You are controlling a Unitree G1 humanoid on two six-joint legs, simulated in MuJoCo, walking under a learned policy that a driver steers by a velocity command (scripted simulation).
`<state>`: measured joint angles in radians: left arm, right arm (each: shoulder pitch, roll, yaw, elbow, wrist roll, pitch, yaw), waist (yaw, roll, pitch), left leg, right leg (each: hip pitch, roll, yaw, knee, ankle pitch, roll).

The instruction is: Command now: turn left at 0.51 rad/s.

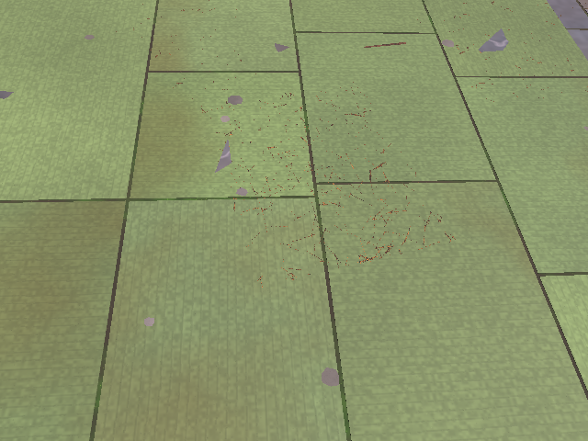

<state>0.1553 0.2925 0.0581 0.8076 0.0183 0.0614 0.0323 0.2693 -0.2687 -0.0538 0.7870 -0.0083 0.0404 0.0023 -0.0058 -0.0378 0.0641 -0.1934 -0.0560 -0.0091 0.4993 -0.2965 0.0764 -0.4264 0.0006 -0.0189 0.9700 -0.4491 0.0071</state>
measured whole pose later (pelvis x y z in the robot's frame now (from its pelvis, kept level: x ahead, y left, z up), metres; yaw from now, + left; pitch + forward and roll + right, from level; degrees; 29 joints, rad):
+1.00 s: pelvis +0.07 +0.01 +0.01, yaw +10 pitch +1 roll +0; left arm 0.31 0.28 0.07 0.87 0.03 -0.01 -0.04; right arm 0.32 -0.24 -0.03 0.87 -0.03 -0.07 -0.02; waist 0.00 -0.04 -0.01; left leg -0.04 -0.03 0.07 0.25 -0.23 0.05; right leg -0.52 0.01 0.04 1.02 -0.27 -0.06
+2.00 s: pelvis +0.64 -0.02 +0.00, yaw -8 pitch +0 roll +0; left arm 0.29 0.27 0.03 0.85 0.05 -0.07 -0.01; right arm 0.25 -0.27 -0.05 0.83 -0.01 -0.04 0.02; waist 0.01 -0.02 0.06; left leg -0.29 -0.11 0.02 0.46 -0.16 0.11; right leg -0.38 0.03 0.02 1.16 -0.32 -0.05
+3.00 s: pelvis +1.15 +0.02 -0.01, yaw +23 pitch +1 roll -1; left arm 0.39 0.24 0.03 0.89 0.00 -0.04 0.00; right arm 0.11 -0.24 -0.03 0.74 -0.04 -0.04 0.02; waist 0.06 -0.01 0.06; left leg -0.37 -0.05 0.09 0.56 -0.22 0.10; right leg -0.29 -0.06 -0.05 1.15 -0.41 -0.03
